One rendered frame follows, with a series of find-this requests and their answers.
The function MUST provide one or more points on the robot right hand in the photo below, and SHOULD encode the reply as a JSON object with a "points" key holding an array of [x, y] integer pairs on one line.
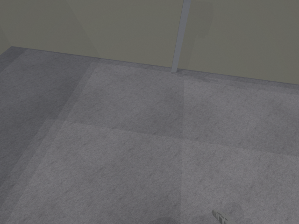
{"points": [[223, 218]]}

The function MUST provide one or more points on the panel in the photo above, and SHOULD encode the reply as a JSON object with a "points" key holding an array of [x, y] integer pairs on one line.
{"points": [[180, 36]]}

